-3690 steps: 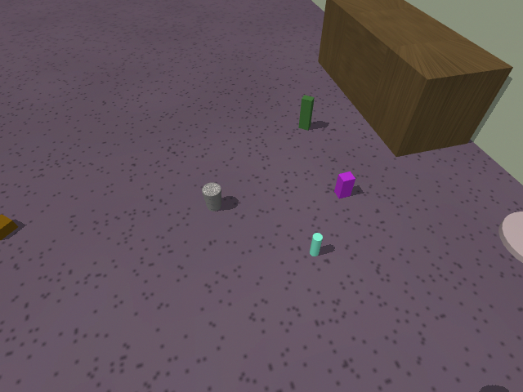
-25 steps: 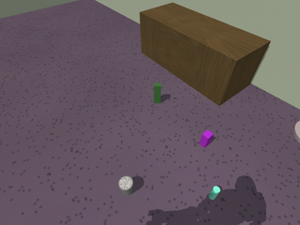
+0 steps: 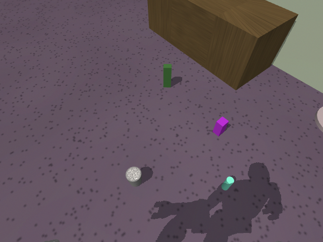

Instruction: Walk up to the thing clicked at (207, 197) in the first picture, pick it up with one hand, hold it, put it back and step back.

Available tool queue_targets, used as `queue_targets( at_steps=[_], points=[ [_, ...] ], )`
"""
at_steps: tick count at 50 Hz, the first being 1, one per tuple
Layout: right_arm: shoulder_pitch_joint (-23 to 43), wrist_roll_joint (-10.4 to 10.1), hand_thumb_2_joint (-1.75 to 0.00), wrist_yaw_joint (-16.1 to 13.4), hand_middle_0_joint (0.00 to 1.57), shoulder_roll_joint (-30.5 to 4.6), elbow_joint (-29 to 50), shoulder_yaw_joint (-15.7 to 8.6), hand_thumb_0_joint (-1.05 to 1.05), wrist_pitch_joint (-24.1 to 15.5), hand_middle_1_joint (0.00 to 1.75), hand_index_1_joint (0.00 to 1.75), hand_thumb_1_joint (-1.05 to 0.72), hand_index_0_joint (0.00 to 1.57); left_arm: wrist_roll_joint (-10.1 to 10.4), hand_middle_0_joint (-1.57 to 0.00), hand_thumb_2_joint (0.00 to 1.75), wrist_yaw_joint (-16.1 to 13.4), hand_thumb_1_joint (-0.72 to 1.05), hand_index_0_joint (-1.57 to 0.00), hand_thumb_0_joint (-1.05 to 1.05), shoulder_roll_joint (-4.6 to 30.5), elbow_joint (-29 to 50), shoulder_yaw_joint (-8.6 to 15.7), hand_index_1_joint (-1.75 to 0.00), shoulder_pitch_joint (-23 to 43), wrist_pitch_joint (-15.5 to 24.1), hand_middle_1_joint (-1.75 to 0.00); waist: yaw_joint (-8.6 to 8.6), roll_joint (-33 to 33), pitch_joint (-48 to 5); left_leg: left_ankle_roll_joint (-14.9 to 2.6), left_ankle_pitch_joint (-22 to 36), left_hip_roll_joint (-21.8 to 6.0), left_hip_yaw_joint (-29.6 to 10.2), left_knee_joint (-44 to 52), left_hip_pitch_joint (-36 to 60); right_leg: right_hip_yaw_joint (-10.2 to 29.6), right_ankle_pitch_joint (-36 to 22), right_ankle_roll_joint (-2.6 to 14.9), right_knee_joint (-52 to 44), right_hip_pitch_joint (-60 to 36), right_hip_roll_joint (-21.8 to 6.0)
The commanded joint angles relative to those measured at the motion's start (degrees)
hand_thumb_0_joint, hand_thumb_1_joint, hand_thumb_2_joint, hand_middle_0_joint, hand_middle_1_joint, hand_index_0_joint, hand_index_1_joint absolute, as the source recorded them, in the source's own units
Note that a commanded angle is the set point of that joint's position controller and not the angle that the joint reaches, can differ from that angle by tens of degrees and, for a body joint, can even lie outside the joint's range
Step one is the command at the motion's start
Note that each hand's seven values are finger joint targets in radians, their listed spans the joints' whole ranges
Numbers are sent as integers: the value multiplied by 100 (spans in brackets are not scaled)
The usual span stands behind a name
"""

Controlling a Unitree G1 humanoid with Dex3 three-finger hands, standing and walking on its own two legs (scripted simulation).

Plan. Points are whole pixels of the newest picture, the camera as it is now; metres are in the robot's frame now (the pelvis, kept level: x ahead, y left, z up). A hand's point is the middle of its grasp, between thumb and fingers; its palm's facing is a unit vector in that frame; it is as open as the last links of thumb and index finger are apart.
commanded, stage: step back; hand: left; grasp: from above
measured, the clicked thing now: (134, 177) +0.53 +0.18 -0.71
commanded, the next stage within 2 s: none
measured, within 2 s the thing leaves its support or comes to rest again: neither
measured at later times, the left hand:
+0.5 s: hand out of the picture +0.03 +0.31 -0.17, palm faces -0.10 -0.93 -0.36, open 7.4 cm
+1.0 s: hand out of the picture -0.09 +0.30 -0.15, palm faces -0.02 -0.92 -0.40, open 7.4 cm
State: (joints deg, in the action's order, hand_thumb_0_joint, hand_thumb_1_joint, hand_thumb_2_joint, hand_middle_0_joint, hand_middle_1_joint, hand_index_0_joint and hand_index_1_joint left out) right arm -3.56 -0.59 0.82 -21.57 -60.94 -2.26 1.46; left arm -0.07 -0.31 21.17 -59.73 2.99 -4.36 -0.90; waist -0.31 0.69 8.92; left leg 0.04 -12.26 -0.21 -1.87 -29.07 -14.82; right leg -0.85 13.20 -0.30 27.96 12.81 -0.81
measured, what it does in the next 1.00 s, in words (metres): walks backwards: right foot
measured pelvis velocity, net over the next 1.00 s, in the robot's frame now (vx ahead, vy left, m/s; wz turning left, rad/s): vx -0.24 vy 0.04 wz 0.00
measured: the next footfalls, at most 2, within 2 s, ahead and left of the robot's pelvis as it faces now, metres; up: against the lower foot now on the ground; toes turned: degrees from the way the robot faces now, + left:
right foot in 0.64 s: -0.12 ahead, -0.09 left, +0.00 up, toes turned -3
left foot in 1.02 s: -0.23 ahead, +0.16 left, +0.00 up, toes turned -3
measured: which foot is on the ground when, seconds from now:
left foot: down 0.00-0.68, up 0.70-1.00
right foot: down 0.00-0.18, up 0.20-0.62, down 0.64-1.00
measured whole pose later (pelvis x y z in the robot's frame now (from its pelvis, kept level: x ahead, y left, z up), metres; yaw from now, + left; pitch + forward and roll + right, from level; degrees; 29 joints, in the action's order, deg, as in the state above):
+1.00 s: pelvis -0.24 +0.04 -0.01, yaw +0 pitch -1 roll +0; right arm -12.7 0.5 -1.0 -23.7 -52.9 -3.2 2.0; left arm -2.2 -0.4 20.9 -44.1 4.3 -5.6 -2.5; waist -0.3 0.2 9.9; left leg 0.7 -24.9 2.0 -3.7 -39.6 -14.2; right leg -2.1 11.4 0.3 35.2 22.5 -2.3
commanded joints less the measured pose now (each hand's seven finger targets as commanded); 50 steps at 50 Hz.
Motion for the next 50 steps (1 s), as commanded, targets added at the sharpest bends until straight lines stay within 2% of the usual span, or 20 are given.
queue_targets(
  at_steps=[1, 4, 6, 8, 9, 10, 12, 16, 21, 25, 29, 32, 33, 34, 35, 36, 39, 46, 48, 50],
  points=[
    [-192, 36, -90, -80, 20, -1126, 455, -259, 0, 11, 30, 30, -90, 20, -19, -20, 90, -107, 90, -20, 0, 1465, 650, 364, -30, 114, 20, -30, -25, -468, -1404, -319, 976, -102, -151, -850, 397, 1064, -1725, 946, -287, 46, -1181],
    [-542, 81, -90, -28, 20, -1069, 538, -301, 0, 100, 30, 30, -90, 20, -123, -20, 90, -107, 90, -20, 0, 1682, 961, 418, -30, 539, -14, -30, -133, -1250, -1242, -237, -1170, 327, 48, -2000, 317, 1512, -1653, 1403, -512, 631, -1828],
    [-944, 84, -90, 11, 20, -1118, 533, -328, 0, 94, 30, 30, -90, 20, -153, -20, 90, -104, 90, -20, 0, 1681, 1120, 417, -30, 797, -35, -30, -329, -1349, -1148, -297, -1303, 139, -110, -1687, 489, 1363, -1277, 1253, -290, 1023, -1788],
    [-956, 117, -90, 2, 20, -1339, 571, -405, 0, 19, 30, 30, -90, 20, -105, -20, 90, -113, 90, -20, 0, 1436, 1208, 352, -30, 810, -81, -30, -341, -449, -1034, -491, 565, -430, -690, -470, 202, 730, -492, 717, 906, 912, -878],
    [-654, 155, -90, -15, 20, -1729, 678, -472, 0, -37, 30, 30, -90, 20, -38, -20, 90, -138, 90, -20, 0, 1099, 1231, 281, -30, 641, -108, -30, -237, 861, -821, -800, 1902, -1314, -1956, 726, 58, 283, 687, 289, 2094, 1233, 302],
    [-689, 235, -90, -53, 20, -1911, 750, -506, 0, -96, 30, 30, -90, 20, -55, -20, 90, -199, 90, -20, 0, 1070, 1203, 315, -30, 479, -150, -30, -186, 915, -836, -906, 2501, -1665, -2610, 948, 232, 850, 2218, 239, 2757, 1470, 715],
    [-493, 263, -90, -124, 20, -1931, 881, -510, 0, -127, 30, 30, -90, 20, -53, -20, 90, -248, 90, -20, 0, 1061, 1099, 299, -30, 59, -190, -30, -95, 955, -1025, -1051, 3053, -1894, -2606, 840, 329, 1253, 2395, 229, 3643, 1584, 768],
    [-6, 267, -90, -254, 20, -1347, 1179, -425, 0, -156, 30, 30, -90, 20, -26, -20, 90, -202, 90, -20, 0, 1206, 1035, 346, -30, -366, -203, -30, 202, 645, -1281, -1078, 2487, -1269, -1348, 419, 943, 1228, 1477, 149, 4138, 1714, 615],
    [-589, 176, -90, -297, 20, -1249, 1207, -443, 0, -145, 30, 30, -90, 20, -70, -20, 90, -146, 90, -20, 0, 1124, 1279, 385, -30, -260, -142, -30, -144, 498, -1297, -989, 2595, -1199, -1100, 304, 1606, 1060, 1411, -118, 3384, 1729, 549],
    [-655, 214, -90, -285, 20, -1392, 1313, -498, 0, -114, 30, 30, -90, 20, -78, -20, 90, -136, 90, -20, 0, 1114, 1347, 390, -30, -350, -133, -30, -254, 692, -1340, -1458, 2179, -1644, -1356, 378, 1563, 819, 1721, -130, 2513, 1381, 314],
    [-304, 220, -90, -235, 20, -1510, 1453, -496, 0, -48, 30, 30, -90, 20, -104, -20, 90, -48, 90, -20, 0, 1132, 1149, 449, -30, -887, -97, -30, -55, 724, -1419, -1175, 974, -1474, -1113, 400, 612, 383, 1228, 36, 1141, 310, 159],
    [4, 138, -90, -189, 20, -1442, 1460, -463, 0, 29, 30, 30, -90, 20, -172, -20, 90, -8, 90, -20, 0, 1148, 908, 516, -30, -1519, -72, -30, 241, 457, -1380, -645, -299, -1146, -878, 153, -521, 394, 265, 343, -41, -707, 56],
    [-64, 113, -90, -174, 20, -1277, 1511, -420, 0, 31, 30, 30, -90, 20, -248, -20, 90, -1, 90, -20, 0, 1450, 1026, 600, -30, -1413, -58, -30, 214, -491, -1111, -279, -1111, -567, -494, -604, -1222, 1735, 957, 729, -606, -488, -687],
    [222, 90, -90, -191, 20, -1115, 1572, -408, 0, 32, 30, 30, -90, 20, -224, -20, 90, 18, 90, -20, 0, 1913, 1247, 685, -30, -1014, -69, -30, 386, -1674, -607, 39, -1872, 539, 97, -2160, -1328, 3217, 1776, 1454, -1553, 753, -1763],
    [2, 148, -90, -242, 20, -1282, 1468, -511, 0, 77, 30, 30, -90, 20, -289, -20, 90, -10, 90, -20, 0, 2170, 1551, 719, -30, -337, -59, -30, 280, -1746, -148, 135, -2148, 500, -486, -3391, -960, 3718, 2128, 1898, -1868, 1962, -2355],
    [-361, 106, -90, -203, 20, -1425, 1322, -526, 0, 72, 30, 30, -90, 20, -278, -20, 90, -48, 90, -20, 0, 1951, 1731, 699, -30, 70, -33, -30, 26, -1517, -35, 83, -1831, 405, -788, -3833, -616, 3441, 1952, 1740, -1823, 2285, -2235],
    [-848, 52, -90, -184, 20, -1097, 1070, -376, 0, 24, 30, 30, -90, 20, -214, -20, 90, -90, 90, -20, 0, 1267, 1799, 561, -30, 413, -1, -30, -272, -781, -306, 62, -1096, 874, -781, -3916, -1052, 1223, -38, 882, -1024, 1148, -886],
    [-742, 125, -90, -279, 20, -1009, 1376, -257, 0, -118, 30, 30, -90, 20, -233, -20, 90, -152, 90, -20, 0, 1226, 1819, 575, -30, -550, -65, -30, 333, -1205, -1297, 157, -1869, 182, -312, -1526, -1307, 1377, -2141, 1245, -28, -1525, -1400],
    [-954, 151, -90, -267, 20, -989, 1296, -287, 0, -150, 30, 30, -90, 20, -184, -20, 90, -137, 90, -20, 0, 1268, 1840, 547, -30, -554, -131, -30, 281, -1267, -1428, 43, -1261, 142, -58, -293, -727, 1211, -2449, 1104, 396, -1429, -1261],
    [-1318, 197, -90, -264, 20, -1064, 1108, -361, 0, -165, 30, 30, -90, 20, -93, -20, 90, -88, 90, -20, 0, 1353, 1910, 496, -30, -403, -226, -30, 32, -946, -1526, -9, 360, 173, 200, 1023, 165, 981, -2099, 790, 850, -802, -1032]
  ],
)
